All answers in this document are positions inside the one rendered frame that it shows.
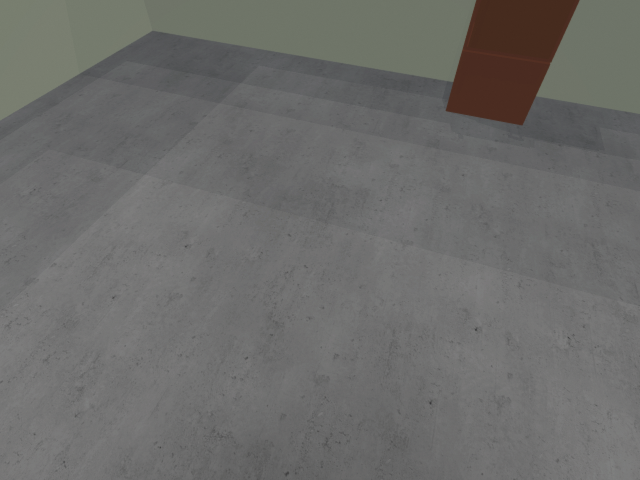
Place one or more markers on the cupboard door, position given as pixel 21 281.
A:
pixel 522 27

